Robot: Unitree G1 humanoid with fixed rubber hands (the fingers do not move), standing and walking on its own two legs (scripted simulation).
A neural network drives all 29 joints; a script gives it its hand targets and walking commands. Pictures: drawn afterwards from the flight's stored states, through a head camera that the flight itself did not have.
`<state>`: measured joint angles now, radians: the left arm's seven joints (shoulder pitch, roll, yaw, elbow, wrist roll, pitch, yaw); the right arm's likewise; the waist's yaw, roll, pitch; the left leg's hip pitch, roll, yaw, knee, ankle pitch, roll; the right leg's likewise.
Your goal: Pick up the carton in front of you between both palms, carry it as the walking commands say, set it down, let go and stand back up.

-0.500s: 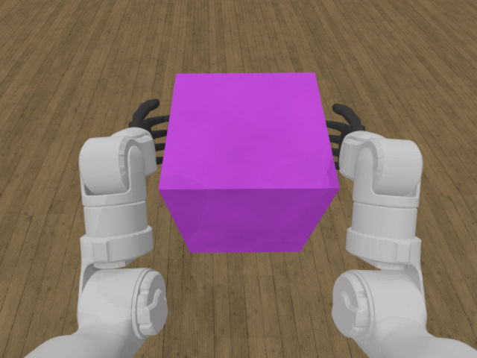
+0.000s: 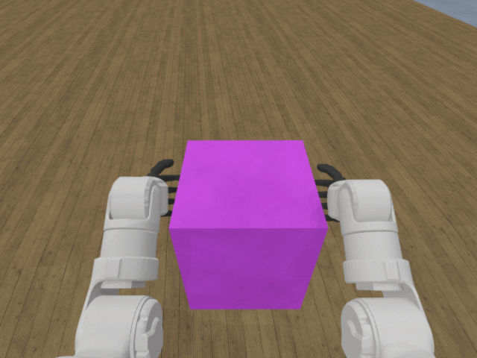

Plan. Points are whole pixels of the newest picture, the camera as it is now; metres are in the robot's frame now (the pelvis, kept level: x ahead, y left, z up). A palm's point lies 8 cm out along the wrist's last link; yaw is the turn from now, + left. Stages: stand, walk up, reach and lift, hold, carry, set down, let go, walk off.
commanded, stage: carry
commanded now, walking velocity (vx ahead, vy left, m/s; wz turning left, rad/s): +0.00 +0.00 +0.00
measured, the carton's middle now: (245, 226) +0.35 +0.00 +0.05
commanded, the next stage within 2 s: none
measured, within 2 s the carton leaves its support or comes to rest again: neither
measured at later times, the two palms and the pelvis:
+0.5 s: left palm (148, 202) +0.32 +0.15 +0.15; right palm (341, 206) +0.32 -0.15 +0.14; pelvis -0.02 +0.00 +0.00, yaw +0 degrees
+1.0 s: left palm (147, 210) +0.31 +0.15 +0.14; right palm (345, 214) +0.31 -0.15 +0.14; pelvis -0.04 +0.00 +0.01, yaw +0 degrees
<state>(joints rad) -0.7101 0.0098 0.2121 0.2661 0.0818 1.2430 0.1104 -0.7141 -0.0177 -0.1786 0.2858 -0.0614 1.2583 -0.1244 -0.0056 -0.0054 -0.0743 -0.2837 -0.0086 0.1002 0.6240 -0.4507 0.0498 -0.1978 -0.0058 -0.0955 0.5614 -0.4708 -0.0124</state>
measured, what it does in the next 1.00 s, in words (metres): stands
